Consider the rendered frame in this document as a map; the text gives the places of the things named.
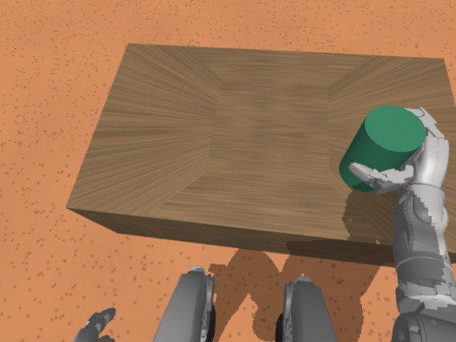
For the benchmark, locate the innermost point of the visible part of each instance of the right robot hand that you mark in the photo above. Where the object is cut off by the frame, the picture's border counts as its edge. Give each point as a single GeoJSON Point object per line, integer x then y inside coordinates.
{"type": "Point", "coordinates": [427, 165]}

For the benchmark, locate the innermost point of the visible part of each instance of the right robot arm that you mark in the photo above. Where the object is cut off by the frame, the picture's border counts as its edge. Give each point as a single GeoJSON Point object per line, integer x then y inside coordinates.
{"type": "Point", "coordinates": [426, 291]}

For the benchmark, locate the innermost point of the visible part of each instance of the left robot hand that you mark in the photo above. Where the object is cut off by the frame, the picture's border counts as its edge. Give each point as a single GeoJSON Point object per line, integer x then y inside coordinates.
{"type": "Point", "coordinates": [95, 325]}

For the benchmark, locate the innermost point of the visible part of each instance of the can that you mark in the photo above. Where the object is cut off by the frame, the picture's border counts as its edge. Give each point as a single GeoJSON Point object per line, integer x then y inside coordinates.
{"type": "Point", "coordinates": [388, 136]}

